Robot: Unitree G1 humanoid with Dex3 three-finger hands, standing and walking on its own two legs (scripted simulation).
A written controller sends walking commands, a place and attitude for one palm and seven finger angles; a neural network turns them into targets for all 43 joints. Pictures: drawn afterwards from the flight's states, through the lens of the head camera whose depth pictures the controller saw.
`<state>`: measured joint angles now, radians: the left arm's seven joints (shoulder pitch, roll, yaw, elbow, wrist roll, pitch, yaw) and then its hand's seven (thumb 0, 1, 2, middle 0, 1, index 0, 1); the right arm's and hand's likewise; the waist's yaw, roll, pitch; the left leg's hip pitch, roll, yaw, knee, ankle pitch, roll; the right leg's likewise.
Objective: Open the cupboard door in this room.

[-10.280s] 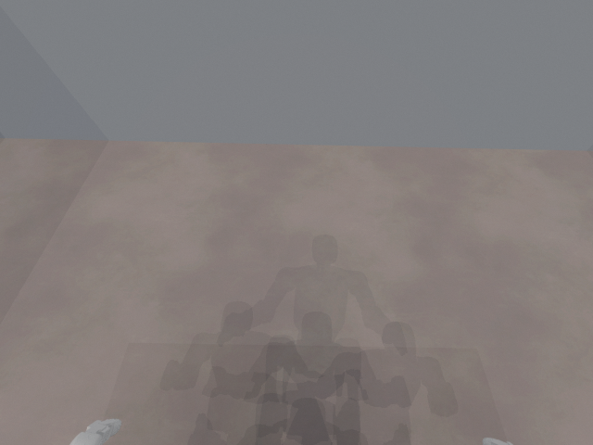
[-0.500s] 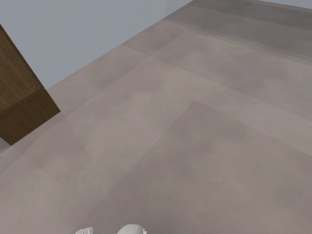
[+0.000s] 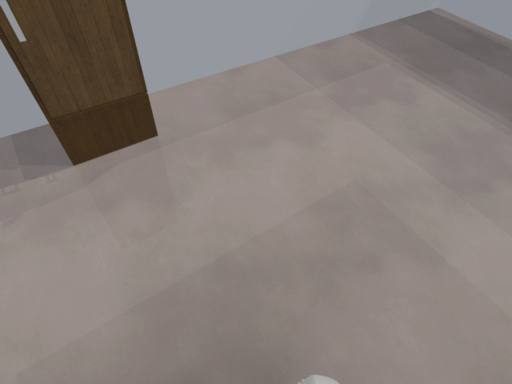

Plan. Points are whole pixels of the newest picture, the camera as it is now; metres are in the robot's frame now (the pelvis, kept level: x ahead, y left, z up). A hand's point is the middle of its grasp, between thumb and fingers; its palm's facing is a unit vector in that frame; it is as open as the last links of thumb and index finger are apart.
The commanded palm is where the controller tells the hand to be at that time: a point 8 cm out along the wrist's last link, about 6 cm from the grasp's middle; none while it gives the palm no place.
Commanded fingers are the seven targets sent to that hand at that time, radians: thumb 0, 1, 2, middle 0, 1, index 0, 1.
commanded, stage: turn or walk to find it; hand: left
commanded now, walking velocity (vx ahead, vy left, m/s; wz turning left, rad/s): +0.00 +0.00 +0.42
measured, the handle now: (11, 17) +1.13 +0.93 -0.03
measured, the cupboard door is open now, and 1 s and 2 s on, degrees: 0 0 0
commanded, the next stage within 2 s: stand and wait in 0.14 s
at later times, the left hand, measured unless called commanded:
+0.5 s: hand out of the picture +0.00 +0.13 -0.15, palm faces +0.20 -0.94 -0.27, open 7.3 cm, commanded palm none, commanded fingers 0.00 0.90 0.90 -0.20 -0.30 -0.20 -0.30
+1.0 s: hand out of the picture -0.11 +0.21 -0.17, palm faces +0.44 -0.87 -0.23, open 7.4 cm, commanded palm none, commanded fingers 0.00 0.90 0.90 -0.20 -0.30 -0.20 -0.30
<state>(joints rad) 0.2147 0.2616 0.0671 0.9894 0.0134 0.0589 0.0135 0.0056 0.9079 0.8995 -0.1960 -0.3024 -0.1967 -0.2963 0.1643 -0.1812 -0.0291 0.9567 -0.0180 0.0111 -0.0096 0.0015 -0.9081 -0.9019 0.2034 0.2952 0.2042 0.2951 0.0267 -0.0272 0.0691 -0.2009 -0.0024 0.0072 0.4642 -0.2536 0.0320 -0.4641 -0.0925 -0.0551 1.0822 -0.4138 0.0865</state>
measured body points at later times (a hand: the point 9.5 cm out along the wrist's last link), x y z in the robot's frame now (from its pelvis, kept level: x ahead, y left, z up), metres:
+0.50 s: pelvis -0.03 -0.06 +0.00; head -0.01 -0.10 +0.45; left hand -0.01 +0.18 -0.13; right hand +0.03 -0.31 -0.17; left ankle -0.09 +0.10 -0.66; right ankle +0.00 -0.14 -0.74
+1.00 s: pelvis -0.07 -0.01 +0.00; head -0.06 +0.03 +0.45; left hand -0.13 +0.25 -0.16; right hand +0.10 -0.20 -0.13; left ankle -0.11 +0.07 -0.74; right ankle -0.03 -0.16 -0.66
